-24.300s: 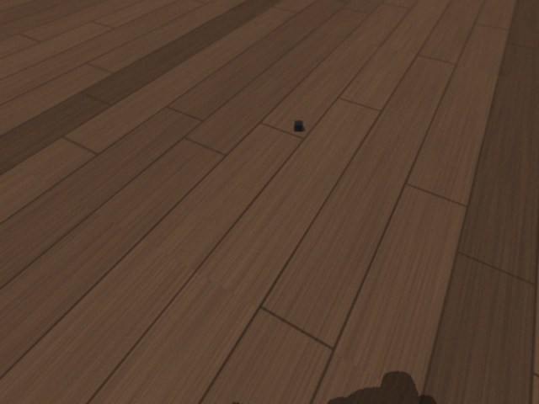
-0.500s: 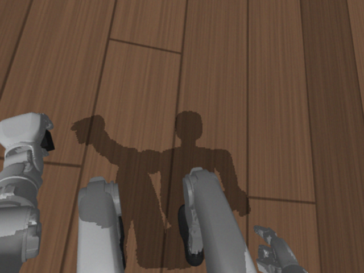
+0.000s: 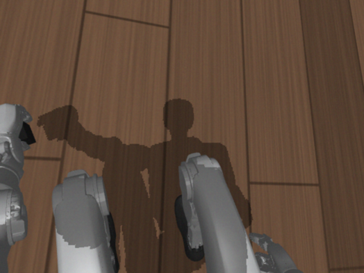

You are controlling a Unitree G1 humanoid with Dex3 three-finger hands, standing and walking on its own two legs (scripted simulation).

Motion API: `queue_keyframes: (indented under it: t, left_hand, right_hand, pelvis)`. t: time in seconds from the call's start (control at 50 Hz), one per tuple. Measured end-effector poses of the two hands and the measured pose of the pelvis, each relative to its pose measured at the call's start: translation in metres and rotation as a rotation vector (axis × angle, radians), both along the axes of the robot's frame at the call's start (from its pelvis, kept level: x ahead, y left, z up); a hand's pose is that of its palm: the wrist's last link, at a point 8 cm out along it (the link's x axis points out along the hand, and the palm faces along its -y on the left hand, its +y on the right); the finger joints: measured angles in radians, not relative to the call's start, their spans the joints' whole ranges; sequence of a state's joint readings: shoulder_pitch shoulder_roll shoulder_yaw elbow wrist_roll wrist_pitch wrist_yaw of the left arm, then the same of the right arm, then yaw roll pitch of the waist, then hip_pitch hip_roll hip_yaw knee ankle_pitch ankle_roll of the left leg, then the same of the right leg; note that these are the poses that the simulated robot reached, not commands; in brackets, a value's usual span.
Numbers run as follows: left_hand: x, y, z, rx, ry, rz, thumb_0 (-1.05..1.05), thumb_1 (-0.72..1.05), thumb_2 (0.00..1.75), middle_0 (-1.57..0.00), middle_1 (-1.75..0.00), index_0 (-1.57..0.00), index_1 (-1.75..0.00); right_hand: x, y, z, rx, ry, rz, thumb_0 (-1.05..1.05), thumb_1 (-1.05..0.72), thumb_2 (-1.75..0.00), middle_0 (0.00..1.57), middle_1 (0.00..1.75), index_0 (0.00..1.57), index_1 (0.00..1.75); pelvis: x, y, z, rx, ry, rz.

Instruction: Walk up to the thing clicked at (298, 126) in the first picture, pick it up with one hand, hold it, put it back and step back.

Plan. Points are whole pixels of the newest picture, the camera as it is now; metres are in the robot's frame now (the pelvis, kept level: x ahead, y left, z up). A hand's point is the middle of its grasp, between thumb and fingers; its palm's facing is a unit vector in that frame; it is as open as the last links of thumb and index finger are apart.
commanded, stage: crouch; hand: left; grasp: from above
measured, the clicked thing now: (17, 135) +0.43 +0.31 -0.21
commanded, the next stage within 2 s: lower in 0.14 s
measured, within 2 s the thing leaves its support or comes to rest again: rests again in 1.28 s
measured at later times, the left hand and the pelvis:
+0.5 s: hand (22, 139) +0.42 +0.31 -0.24, palm faces -0.44 -0.18 -0.88, open 7.6 cm; pelvis +0.00 +0.00 -0.04, yaw -2 degrees
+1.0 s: hand (35, 138) +0.43 +0.30 -0.29, palm faces -0.41 -0.20 -0.89, open 7.5 cm; pelvis +0.01 +0.00 -0.07, yaw -5 degrees
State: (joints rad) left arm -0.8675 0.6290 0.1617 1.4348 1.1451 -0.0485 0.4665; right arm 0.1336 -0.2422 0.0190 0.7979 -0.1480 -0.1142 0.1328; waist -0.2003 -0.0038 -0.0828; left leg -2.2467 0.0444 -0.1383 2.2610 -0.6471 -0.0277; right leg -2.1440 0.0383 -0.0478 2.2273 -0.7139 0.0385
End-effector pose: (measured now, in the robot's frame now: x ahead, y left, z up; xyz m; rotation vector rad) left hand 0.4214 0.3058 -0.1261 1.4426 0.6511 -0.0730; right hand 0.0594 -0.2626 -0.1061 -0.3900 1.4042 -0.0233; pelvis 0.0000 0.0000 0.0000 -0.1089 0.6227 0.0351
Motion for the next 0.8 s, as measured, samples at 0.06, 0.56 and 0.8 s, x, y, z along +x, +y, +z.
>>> queue_keyframes:
  t: [0.06, 0.56, 0.8]
  left_hand:
    - [0.001, 0.001, -0.007, -0.003, -0.008, 0.006, -0.02, 0.3, 0.24, -0.97, -0.2, -0.99, -0.19]
    - [0.006, 0.006, -0.068, -0.028, 0.008, 0.007, -0.02, 0.29, 0.23, -0.99, -0.18, -1.01, -0.18]
    - [0.009, 0.003, -0.093, -0.012, -0.013, 0.017, -0.02, 0.29, 0.21, -1.01, -0.16, -1.03, -0.16]
  right_hand:
    - [-0.005, 0.001, -0.008, 0.006, 0.014, -0.005, 0.0, -0.91, -0.9, 0.2, 0.3, 0.2, 0.3]
    - [0.005, -0.005, -0.038, -0.001, 0.029, 0.07, 0.0, -0.92, -0.9, 0.2, 0.3, 0.2, 0.3]
    - [0.001, -0.004, -0.047, 0.008, 0.059, 0.086, 0.0, -0.92, -0.9, 0.2, 0.3, 0.2, 0.3]
  pelvis:
    - [-0.001, -0.001, -0.008, 0.001, -0.005, -0.004]
    - [0.003, 0.0, -0.049, -0.023, -0.053, -0.03]
    - [0.006, 0.001, -0.061, -0.034, -0.062, -0.042]
